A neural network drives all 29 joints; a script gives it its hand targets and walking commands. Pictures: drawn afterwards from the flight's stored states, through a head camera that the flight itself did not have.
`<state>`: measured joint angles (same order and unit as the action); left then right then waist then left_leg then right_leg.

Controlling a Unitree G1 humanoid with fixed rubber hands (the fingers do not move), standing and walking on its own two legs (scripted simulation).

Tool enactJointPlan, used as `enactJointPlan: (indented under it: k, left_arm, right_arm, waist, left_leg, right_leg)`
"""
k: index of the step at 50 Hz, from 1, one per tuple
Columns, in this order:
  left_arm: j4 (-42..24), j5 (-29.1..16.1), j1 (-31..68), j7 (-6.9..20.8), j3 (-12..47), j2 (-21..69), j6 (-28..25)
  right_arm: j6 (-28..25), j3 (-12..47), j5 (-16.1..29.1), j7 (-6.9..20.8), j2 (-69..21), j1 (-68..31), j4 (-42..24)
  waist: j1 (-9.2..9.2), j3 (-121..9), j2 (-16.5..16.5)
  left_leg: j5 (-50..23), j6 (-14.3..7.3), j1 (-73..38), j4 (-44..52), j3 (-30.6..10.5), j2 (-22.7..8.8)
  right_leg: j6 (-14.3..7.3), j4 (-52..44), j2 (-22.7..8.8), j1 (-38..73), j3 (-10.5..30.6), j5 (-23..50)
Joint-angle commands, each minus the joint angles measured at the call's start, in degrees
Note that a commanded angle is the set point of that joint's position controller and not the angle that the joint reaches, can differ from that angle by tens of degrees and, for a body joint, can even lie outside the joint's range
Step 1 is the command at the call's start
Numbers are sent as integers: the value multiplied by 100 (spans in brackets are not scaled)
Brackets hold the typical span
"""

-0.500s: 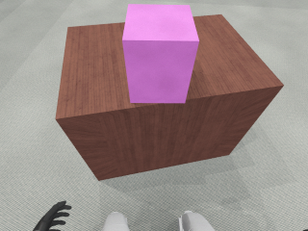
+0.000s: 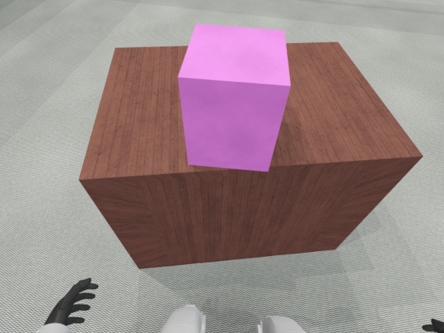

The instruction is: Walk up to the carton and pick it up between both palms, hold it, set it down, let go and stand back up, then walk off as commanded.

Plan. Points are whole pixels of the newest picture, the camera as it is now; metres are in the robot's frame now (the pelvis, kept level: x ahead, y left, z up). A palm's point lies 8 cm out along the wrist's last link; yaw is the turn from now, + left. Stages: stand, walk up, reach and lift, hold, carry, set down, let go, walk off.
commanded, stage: walk up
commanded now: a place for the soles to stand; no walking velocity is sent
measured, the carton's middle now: (233, 101) +0.59 +0.02 +0.06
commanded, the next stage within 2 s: none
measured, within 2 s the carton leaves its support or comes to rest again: neither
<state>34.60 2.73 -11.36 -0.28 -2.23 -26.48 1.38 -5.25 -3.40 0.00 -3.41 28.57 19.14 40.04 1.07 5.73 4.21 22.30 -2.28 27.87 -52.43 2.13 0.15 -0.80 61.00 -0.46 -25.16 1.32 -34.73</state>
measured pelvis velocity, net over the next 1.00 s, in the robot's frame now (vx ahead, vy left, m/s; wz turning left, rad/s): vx -0.01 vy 0.01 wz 0.03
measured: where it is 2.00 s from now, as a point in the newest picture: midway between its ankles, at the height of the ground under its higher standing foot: outside the picture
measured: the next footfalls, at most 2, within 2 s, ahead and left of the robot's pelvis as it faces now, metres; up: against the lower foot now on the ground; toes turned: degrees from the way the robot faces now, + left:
right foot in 1.62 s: +0.23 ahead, -0.10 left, +0.00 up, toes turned +5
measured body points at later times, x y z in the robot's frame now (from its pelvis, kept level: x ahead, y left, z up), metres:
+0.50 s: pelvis -0.01 +0.01 +0.00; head +0.01 +0.02 +0.45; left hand +0.14 +0.33 -0.06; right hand +0.11 -0.33 -0.06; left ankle +0.06 +0.11 -0.69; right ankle +0.01 -0.13 -0.69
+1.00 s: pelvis -0.01 +0.01 +0.01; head +0.01 +0.02 +0.45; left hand +0.12 +0.34 -0.07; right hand +0.11 -0.33 -0.06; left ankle +0.06 +0.11 -0.69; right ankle +0.01 -0.13 -0.69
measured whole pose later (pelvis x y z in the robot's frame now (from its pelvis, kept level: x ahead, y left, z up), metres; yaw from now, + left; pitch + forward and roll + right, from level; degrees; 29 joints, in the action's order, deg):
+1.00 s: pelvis -0.01 +0.01 +0.01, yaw +2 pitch -1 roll -1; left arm 36.8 2.6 -12.8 -0.8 -2.2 -26.4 -1.2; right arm -3.7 -3.0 0.0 0.4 27.6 17.6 40.0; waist 1.1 2.6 0.5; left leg 20.8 -1.6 30.0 -51.6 0.5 -0.6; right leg 1.1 50.6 -0.5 -24.3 -0.3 -25.7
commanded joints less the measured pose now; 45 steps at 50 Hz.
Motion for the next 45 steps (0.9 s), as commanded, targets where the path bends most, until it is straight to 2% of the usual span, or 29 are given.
enactJointPlan:
  k: [1,2,3,4,5,6,7,8,9,10,11,12,13,14,16,18,20,22,25,28,31,35,37,39,42,45]
  left_arm:
    - [438,-136,-880,-114,-525,-1118,-442]
    - [354,-40,-730,-163,-573,-1538,-514]
    - [276,-72,-263,-167,-589,-1703,-546]
    - [243,-90,-60,-138,-554,-1670,-548]
    - [222,-111,124,-124,-509,-1499,-538]
    - [211,-138,280,-122,-474,-1401,-509]
    - [161,-183,376,-126,-436,-1301,-492]
    - [112,-236,326,-123,-392,-1162,-490]
    - [107,-281,178,-118,-372,-1051,-490]
    - [151,-296,72,-119,-372,-968,-477]
    - [218,-277,-50,-115,-383,-951,-458]
    - [263,-239,-86,-115,-382,-993,-443]
    - [246,-205,-42,-122,-375,-1051,-447]
    - [260,-184,23,-119,-373,-1118,-456]
    - [254,-190,112,-107,-379,-1142,-452]
    - [252,-219,199,-95,-361,-1071,-427]
    - [286,-224,143,-89,-353,-984,-400]
    - [318,-215,29,-88,-357,-953,-387]
    - [353,-182,27,-82,-362,-1004,-402]
    - [330,-165,128,-66,-364,-1046,-423]
    - [338,-178,111,-61,-357,-1001,-415]
    - [372,-187,-56,-65,-370,-986,-414]
    - [378,-187,-102,-67,-372,-987,-422]
    - [352,-173,-73,-70,-373,-1028,-436]
    - [307,-187,7,-71,-372,-1037,-439]
    - [301,-210,-3,-73,-363,-990,-417]
  right_arm:
    - [195,-81,-145,131,796,-377,-137]
    - [186,-25,-51,132,518,-367,-253]
    - [225,-117,-42,109,739,-527,-254]
    - [229,-218,-69,110,1048,-594,-177]
    - [204,-204,-63,151,1017,-502,-129]
    - [169,-215,-82,209,943,-326,-68]
    - [112,-246,-125,248,969,-263,-56]
    - [70,-287,-149,254,1022,-186,-67]
    - [60,-320,-148,238,1131,-174,-102]
    - [73,-309,-145,228,1132,-258,-102]
    - [103,-276,-126,229,1093,-426,-133]
    - [144,-226,-98,241,1035,-509,-125]
    - [178,-173,-82,253,948,-634,-134]
    - [201,-148,-64,252,875,-619,-132]
    - [201,-147,-87,264,821,-492,-114]
    - [184,-172,-128,282,890,-462,-102]
    - [171,-202,-161,292,991,-505,-120]
    - [171,-185,-174,295,1008,-586,-139]
    - [184,-158,-180,305,948,-675,-152]
    - [186,-179,-187,330,929,-609,-158]
    - [183,-212,-207,348,967,-583,-151]
    - [187,-213,-205,343,987,-626,-164]
    - [189,-209,-191,340,966,-652,-171]
    - [194,-200,-173,340,931,-669,-183]
    - [188,-197,-157,345,893,-618,-188]
    - [186,-209,-165,339,949,-584,-170]
  waist:
    - [220,-583,-695]
    - [204,-627,413]
    - [120,-406,178]
    - [73,-401,-70]
    - [-69,-378,-118]
    - [-244,-390,-89]
    - [-318,-513,-189]
    - [-336,-793,-280]
    - [-276,-1096,-478]
    - [-189,-1207,-505]
    - [-72,-1207,-345]
    - [-39,-1132,-314]
    - [-20,-922,-252]
    - [-75,-768,-170]
    - [-171,-818,-299]
    - [-174,-849,-488]
    - [-104,-821,-648]
    - [-27,-776,-804]
    - [-15,-592,-727]
    - [-112,-590,-661]
    - [-124,-606,-739]
    - [-51,-676,-905]
    - [-36,-680,-878]
    - [-47,-651,-724]
    - [-108,-745,-691]
    - [-104,-836,-766]
  left_leg:
    - [-1557,-306,717,284,-1346,-589]
    - [-1020,32,1261,-728,-938,-2]
    - [806,123,1439,-541,-829,104]
    - [1056,77,904,-548,-949,-99]
    - [852,40,576,-284,-759,-132]
    - [283,0,148,229,-515,-182]
    - [-800,-45,-369,566,-517,-243]
    - [-1766,-179,-922,712,-848,-365]
    - [-2237,-374,-1164,793,-1279,-537]
    - [-2180,-557,-1116,972,-1650,-734]
    - [-1698,-669,-863,1091,-1829,-831]
    - [-1532,-643,-520,1056,-1793,-783]
    - [-1379,-477,-272,952,-1567,-584]
    - [-1252,-339,-161,931,-1317,-422]
    - [-1176,-262,-334,939,-1119,-306]
    - [-971,-356,-461,1214,-1297,-397]
    - [-689,-492,-297,1543,-1723,-605]
    - [-322,-582,-57,1808,-2097,-758]
    - [119,-462,247,1841,-2029,-666]
    - [335,-342,166,1798,-1753,-490]
    - [462,-399,12,1925,-1921,-566]
    - [460,-469,24,2065,-2216,-720]
    - [265,-439,48,1997,-2146,-700]
    - [21,-366,83,1793,-1911,-586]
    - [-353,-316,-94,1612,-1638,-446]
    - [-655,-399,-281,1628,-1737,-528]
  right_leg:
    - [-74,-3116,-458,1542,771,826]
    - [-309,-3667,-1418,1497,2498,1124]
    - [-657,-3921,-2077,1005,3315,1111]
    - [-949,-3698,-2158,544,3226,1374]
    - [-838,-3476,-1894,461,2736,1666]
    - [-633,-3135,-1558,337,2088,1809]
    - [-449,-2734,-1191,121,1481,1949]
    - [-323,-2357,-885,-122,1049,2145]
    - [-184,-2003,-613,-96,697,2277]
    - [-92,-1743,-453,35,480,2142]
    - [-46,-1820,-393,213,411,1612]
    - [-86,-2114,-440,450,515,1168]
    - [-186,-2477,-565,466,756,1017]
    - [-325,-2667,-675,436,918,931]
    - [-455,-2715,-780,282,1024,816]
    - [-365,-2472,-650,192,740,781]
    - [-265,-2196,-439,306,417,674]
    - [-227,-2078,-344,438,332,407]
    - [-291,-2364,-435,456,479,182]
    - [-349,-2535,-529,314,616,16]
    - [-291,-2341,-439,194,430,132]
    - [-226,-2065,-323,315,287,311]
    - [-236,-2124,-350,386,314,399]
    - [-289,-2341,-452,378,462,434]
    - [-319,-2379,-510,335,538,642]
    - [-261,-2144,-412,324,369,917]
